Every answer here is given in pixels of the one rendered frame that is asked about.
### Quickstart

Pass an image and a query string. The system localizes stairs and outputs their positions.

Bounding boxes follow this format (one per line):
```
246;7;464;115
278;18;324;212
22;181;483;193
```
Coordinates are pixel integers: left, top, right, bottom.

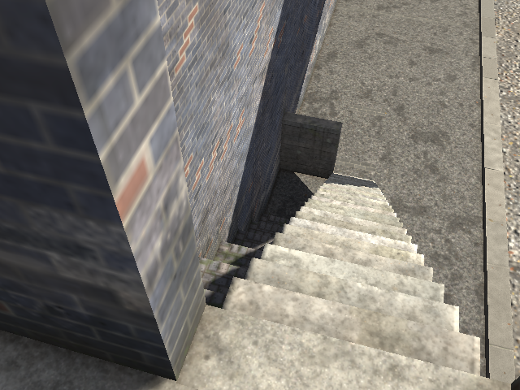
222;172;480;376

